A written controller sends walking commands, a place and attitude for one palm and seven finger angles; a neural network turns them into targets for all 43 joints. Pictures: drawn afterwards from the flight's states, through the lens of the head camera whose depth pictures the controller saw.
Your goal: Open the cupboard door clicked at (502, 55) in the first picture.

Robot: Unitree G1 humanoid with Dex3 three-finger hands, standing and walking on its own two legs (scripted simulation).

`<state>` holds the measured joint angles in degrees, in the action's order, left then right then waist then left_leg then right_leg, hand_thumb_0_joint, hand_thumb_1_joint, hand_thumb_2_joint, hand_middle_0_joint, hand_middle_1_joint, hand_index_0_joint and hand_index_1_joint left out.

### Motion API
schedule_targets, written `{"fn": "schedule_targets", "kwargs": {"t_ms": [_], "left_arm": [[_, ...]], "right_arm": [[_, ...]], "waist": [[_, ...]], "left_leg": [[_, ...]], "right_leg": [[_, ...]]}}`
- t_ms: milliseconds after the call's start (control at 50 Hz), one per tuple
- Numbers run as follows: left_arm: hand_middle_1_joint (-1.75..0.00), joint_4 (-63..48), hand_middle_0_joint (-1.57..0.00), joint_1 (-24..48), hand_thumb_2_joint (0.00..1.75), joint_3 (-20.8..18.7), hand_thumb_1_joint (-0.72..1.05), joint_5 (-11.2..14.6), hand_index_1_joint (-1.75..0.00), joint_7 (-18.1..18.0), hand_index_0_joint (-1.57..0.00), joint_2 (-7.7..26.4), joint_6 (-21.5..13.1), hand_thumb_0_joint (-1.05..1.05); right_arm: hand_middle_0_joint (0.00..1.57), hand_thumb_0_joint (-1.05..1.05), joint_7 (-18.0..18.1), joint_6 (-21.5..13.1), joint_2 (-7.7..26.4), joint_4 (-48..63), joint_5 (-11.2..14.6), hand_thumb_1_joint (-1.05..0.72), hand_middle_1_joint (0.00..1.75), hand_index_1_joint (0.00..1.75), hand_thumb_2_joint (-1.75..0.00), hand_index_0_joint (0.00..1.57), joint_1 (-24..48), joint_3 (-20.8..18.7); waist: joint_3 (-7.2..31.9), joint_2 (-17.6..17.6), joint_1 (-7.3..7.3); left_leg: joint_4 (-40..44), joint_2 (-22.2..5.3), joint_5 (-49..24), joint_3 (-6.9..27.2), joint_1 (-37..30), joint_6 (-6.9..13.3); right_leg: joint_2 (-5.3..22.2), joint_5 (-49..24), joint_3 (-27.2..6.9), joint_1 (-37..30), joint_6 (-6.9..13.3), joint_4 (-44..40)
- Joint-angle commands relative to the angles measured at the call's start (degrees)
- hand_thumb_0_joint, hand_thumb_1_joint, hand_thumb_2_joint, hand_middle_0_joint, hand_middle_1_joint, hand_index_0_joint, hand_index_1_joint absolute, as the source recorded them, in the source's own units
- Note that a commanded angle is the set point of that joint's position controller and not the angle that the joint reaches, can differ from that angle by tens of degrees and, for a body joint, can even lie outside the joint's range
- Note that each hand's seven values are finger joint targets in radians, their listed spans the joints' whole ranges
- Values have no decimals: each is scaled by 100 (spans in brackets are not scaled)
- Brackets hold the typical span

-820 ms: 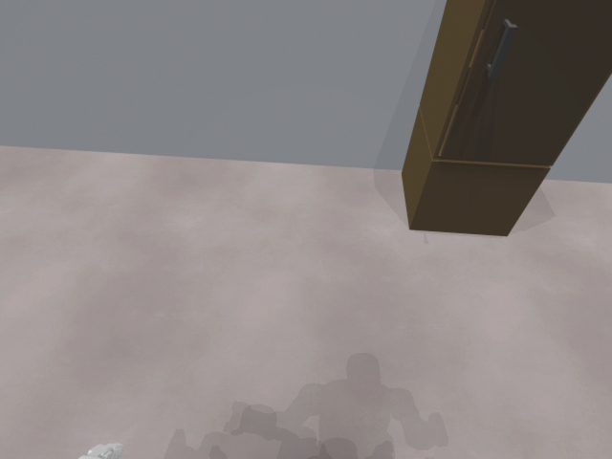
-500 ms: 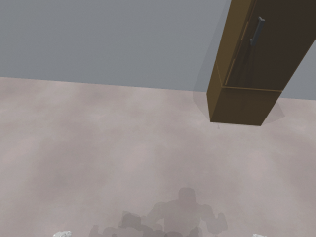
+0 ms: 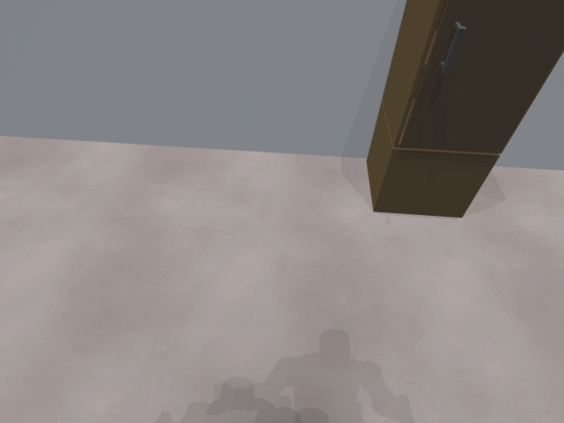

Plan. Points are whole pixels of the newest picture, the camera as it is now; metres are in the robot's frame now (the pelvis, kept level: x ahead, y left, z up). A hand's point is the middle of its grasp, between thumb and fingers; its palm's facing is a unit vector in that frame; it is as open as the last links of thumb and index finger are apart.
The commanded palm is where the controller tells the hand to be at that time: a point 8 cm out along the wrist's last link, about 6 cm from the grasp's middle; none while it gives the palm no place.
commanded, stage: look at it before walking up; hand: left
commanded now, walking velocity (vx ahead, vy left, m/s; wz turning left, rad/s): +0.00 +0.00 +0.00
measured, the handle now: (451, 48) +1.16 -0.46 +0.05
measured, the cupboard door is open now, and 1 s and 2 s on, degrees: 0 0 0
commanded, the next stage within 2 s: walk to a spot facing it in 0.62 s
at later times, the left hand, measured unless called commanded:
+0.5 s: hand out of the picture +0.08 +0.24 -0.15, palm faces -0.03 -0.94 -0.33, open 7.4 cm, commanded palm none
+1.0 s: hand out of the picture +0.08 +0.21 -0.17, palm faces -0.10 -0.95 -0.29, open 7.4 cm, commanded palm none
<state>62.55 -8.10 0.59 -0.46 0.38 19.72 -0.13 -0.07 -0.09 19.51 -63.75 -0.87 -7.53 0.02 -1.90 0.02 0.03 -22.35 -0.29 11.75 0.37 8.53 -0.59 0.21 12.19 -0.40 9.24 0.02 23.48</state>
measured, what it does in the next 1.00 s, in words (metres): stands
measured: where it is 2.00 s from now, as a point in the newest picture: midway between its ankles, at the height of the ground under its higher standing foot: outside the picture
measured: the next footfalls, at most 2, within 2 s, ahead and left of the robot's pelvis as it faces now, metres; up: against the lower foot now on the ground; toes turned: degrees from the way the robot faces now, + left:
left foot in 1.66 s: +0.05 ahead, +0.12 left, +0.00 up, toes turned -28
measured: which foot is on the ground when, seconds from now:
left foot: down 0.00-1.00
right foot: down 0.00-1.00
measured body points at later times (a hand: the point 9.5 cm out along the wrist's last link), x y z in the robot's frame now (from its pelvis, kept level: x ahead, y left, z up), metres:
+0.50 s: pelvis +0.01 +0.00 +0.00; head +0.01 +0.00 +0.45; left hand +0.08 +0.29 -0.13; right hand +0.09 -0.30 -0.13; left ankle +0.01 +0.13 -0.74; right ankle +0.01 -0.12 -0.74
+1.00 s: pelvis +0.00 -0.01 -0.01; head +0.02 -0.02 +0.44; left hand +0.08 +0.26 -0.15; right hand +0.07 -0.28 -0.15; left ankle +0.01 +0.13 -0.74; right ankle +0.01 -0.12 -0.74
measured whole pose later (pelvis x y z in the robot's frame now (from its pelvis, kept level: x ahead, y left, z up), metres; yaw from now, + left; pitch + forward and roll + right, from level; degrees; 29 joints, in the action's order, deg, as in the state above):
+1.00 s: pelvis +0.00 -0.01 -0.01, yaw -6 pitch -1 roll +1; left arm 57.2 -10.9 -1.0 -0.9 0.4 16.3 3.1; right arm 1.2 1.4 14.8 -56.9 -1.0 -6.9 -1.2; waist -3.6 0.8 1.0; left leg -30.2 -2.5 16.7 -5.3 12.4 -1.4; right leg -2.3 16.1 -5.6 17.1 0.7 34.5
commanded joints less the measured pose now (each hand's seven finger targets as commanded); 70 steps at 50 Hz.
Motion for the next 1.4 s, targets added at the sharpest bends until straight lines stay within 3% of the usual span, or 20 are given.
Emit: {"fn": "schedule_targets", "kwargs": {"t_ms": [0,720,800,860,940,960,980,1000,1020,1040,1060,1080,1100,1120,1140,1160,1180,1220,1260,1380], "left_arm": [[-30,-413,-20,317,90,-250,90,-13,-30,-96,-20,1185,-126,0],[-30,-402,-20,361,90,-268,90,-19,-30,-94,-20,1206,-133,0],[-30,-492,-20,-14,90,-214,90,-20,-30,-128,-20,550,85,0],[-30,-732,-20,-163,90,-294,90,-42,-30,-109,-20,561,183,0],[-30,-1051,-20,-251,90,-373,90,-60,-30,-48,-20,423,238,0],[-30,-1105,-20,-295,90,-392,90,-59,-30,-33,-20,353,252,0],[-30,-1176,-20,-335,90,-409,90,-60,-30,-16,-20,254,269,0],[-30,-1234,-20,-377,90,-436,90,-61,-30,2,-20,166,282,0],[-30,-1248,-20,-522,90,-466,90,-53,-30,18,-20,122,283,0],[-30,-1227,-20,-725,90,-488,90,-63,-30,34,-20,97,259,0],[-30,-1163,-20,-1058,90,-537,90,-88,-30,41,-20,177,215,0],[-30,-1170,-20,-1259,90,-646,90,-160,-30,-16,-20,703,111,0],[-30,-1199,-20,-1390,90,-662,90,-89,-30,-86,-20,946,99,0],[-30,-1261,-20,-1246,90,-664,90,-66,-30,-136,-20,820,116,0],[-30,-1352,-20,-823,90,-638,90,-66,-30,-134,-20,672,128,0],[-30,-1436,-20,-566,90,-617,90,-49,-30,-140,-20,537,110,0],[-30,-1478,-20,-495,90,-593,90,-44,-30,-135,-20,439,85,0],[-30,-1438,-20,-612,90,-601,90,-40,-30,-130,-20,366,64,0],[-30,-1365,-20,-800,90,-627,90,-44,-30,-126,-20,343,65,0],[-30,-1296,-20,-1006,90,-684,90,-59,-30,-118,-20,357,92,0]], "right_arm": [[20,0,63,-167,1177,357,27,-90,30,30,-90,20,350,-208],[20,0,91,-181,1208,367,41,-90,30,30,-90,20,443,-191],[20,0,146,-43,494,432,24,-90,30,30,-90,20,-30,-136],[20,0,188,39,591,680,18,-90,30,30,-90,20,-127,-256],[20,0,210,73,664,1010,1,-90,30,30,-90,20,-84,-401],[20,0,204,70,691,1074,4,-90,30,30,-90,20,-54,-437],[20,0,197,44,687,1130,-2,-90,30,30,-90,20,-10,-461],[20,0,188,29,678,1191,-15,-90,30,30,-90,20,50,-481],[20,0,189,26,666,1263,-25,-90,30,30,-90,20,185,-500],[20,0,185,35,639,1304,-39,-90,30,30,-90,20,261,-513],[20,0,174,69,612,1361,-29,-90,30,30,-90,20,307,-525],[20,0,146,127,216,1463,19,-90,30,30,-90,20,140,-477],[20,0,145,143,43,1651,32,-90,30,30,-90,20,362,-431],[20,0,163,195,125,1607,32,-90,30,30,-90,20,433,-452],[20,0,148,184,132,1520,35,-90,30,30,-90,20,346,-486],[20,0,119,167,139,1412,9,-90,30,30,-90,20,143,-487],[20,0,111,168,69,1343,-6,-90,30,30,-90,20,19,-481],[20,0,127,183,0,1285,-13,-90,30,30,-90,20,-65,-476],[20,0,140,180,-42,1309,-10,-90,30,30,-90,20,30,-473],[20,0,182,167,-49,1425,-4,-90,30,30,-90,20,120,-456]], "waist": [[207,51,-1],[330,-3,5],[429,60,-42],[375,-41,-46],[319,-480,-36],[318,-700,-13],[306,-990,20],[280,-1167,54],[260,-1129,150],[239,-952,264],[256,-482,426],[280,1331,439],[193,1867,505],[108,1463,471],[-54,974,227],[88,639,90],[254,568,36],[457,604,66],[486,474,152],[624,741,226]], "left_leg": [[441,-604,-238,536,53,230],[446,-676,-835,457,-231,198],[-38,-735,-1028,71,-289,75],[-262,-881,-946,-12,-245,130],[-227,-1289,-684,183,-27,370],[-119,-1537,-695,324,135,519],[28,-1826,-1003,491,212,732],[58,-2019,-1319,517,310,914],[-160,-2083,-1582,367,436,933],[-576,-1926,-1627,71,618,759],[-1398,-1597,-1141,-307,1042,444],[-3121,-670,682,-918,1986,-138],[-4042,-132,2228,-363,2436,-255],[-4415,-257,1990,244,2366,-187],[-4577,-338,1499,336,2486,-178],[-4498,-434,1095,282,2395,-224],[-4408,-428,884,207,2270,-274],[-4241,-362,765,148,2204,-338],[-4047,-320,761,150,2247,-365],[-3536,-234,920,187,2307,-396]], "right_leg": [[652,-66,-668,121,193,-544],[641,-927,-634,-72,192,-493],[588,-1579,-760,212,139,-15],[438,-1652,-800,618,154,441],[96,-1056,-621,1110,81,1340],[-3,-503,-453,1131,43,1794],[-95,642,-208,1230,-25,2304],[-56,1413,-17,1213,-78,2618],[107,1548,-35,1039,-60,2499],[140,1239,42,693,-45,2003],[164,310,0,174,-8,1188],[1254,-959,-1880,-220,338,-118],[2023,-1888,-3328,213,864,-756],[1897,-910,-3367,550,920,-1002],[1633,-404,-3065,573,955,-891],[1402,-523,-2615,474,900,-739],[1243,-670,-2324,371,879,-671],[1095,-824,-2146,165,857,-601],[1049,-1005,-2207,11,859,-553],[938,-1171,-2508,-436,895,-511]]}}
